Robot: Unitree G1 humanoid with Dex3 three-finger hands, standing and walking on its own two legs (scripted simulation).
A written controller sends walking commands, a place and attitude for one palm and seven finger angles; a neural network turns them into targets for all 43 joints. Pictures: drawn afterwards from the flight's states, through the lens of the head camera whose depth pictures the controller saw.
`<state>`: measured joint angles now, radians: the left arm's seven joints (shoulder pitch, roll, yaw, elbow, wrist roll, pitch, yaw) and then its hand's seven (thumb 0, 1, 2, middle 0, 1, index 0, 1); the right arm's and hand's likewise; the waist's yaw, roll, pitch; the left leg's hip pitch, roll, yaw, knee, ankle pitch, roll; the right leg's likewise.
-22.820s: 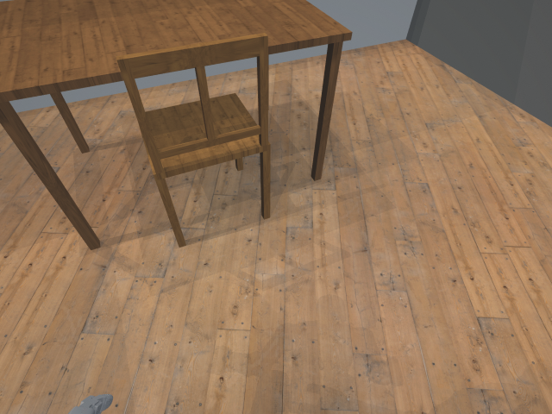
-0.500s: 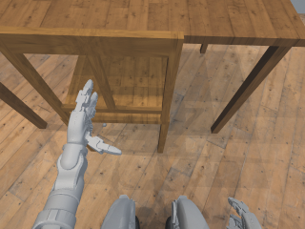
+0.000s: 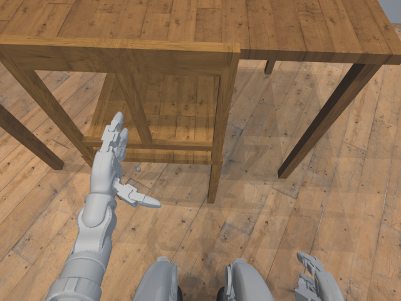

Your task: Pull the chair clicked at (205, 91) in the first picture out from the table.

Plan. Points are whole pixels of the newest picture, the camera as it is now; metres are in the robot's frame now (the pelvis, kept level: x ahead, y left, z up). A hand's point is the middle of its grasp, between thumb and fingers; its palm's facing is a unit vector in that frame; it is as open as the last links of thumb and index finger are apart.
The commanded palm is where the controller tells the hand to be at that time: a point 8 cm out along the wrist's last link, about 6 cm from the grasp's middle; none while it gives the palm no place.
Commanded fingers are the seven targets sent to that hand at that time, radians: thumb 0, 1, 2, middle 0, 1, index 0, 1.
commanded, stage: aim the fingers beside a spindle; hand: left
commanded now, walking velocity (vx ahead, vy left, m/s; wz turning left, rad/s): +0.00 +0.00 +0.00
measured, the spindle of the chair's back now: (137, 112) +0.52 +0.15 +0.00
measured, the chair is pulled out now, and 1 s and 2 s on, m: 0.00 0.00 0.00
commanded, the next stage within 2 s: none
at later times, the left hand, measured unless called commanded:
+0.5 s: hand (126, 163) +0.37 +0.15 +0.04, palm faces -0.03 -1.00 -0.06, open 16.9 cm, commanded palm +0.34 +0.19 +0.02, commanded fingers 0.00 -0.50 0.30 -0.06 -0.08 -0.06 -0.08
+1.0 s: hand (139, 173) +0.36 +0.13 +0.00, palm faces -0.09 -1.00 +0.00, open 16.9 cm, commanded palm +0.34 +0.19 +0.03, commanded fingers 0.00 -0.50 0.30 -0.06 -0.08 -0.06 -0.08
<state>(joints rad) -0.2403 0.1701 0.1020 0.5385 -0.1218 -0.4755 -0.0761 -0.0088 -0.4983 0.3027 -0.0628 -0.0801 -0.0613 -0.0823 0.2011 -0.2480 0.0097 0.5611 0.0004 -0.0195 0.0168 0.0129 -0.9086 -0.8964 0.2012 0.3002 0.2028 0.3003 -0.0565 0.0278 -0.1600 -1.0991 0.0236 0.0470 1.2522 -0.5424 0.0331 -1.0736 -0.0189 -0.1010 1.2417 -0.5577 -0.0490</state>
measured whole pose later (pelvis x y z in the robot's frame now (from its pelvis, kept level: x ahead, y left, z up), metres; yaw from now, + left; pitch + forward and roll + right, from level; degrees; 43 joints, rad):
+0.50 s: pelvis +0.00 +0.00 +0.00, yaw +0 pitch +22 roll -1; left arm -0.22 0.21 0.12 0.47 -0.16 -0.49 -0.11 -0.01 -0.50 0.30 -0.06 -0.08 -0.06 -0.08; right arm 0.23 -0.25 0.00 0.58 0.01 -0.04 0.01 0.01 -0.91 -0.90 0.20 0.30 0.20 0.30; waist -0.05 0.04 -0.16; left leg -1.08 0.02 0.04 1.24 -0.54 0.03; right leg -1.05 -0.02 -0.11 1.22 -0.55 -0.05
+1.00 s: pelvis +0.00 +0.01 +0.00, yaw +0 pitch +23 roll -2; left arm -0.21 0.17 0.07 0.50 -0.16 -0.43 -0.11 -0.01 -0.50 0.30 -0.06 -0.08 -0.06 -0.08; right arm 0.22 -0.25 0.01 0.56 0.01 -0.02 0.02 0.01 -0.91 -0.90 0.20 0.30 0.20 0.30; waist -0.06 0.04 -0.15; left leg -1.10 0.02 0.05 1.25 -0.54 0.04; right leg -1.07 -0.02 -0.10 1.22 -0.55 -0.04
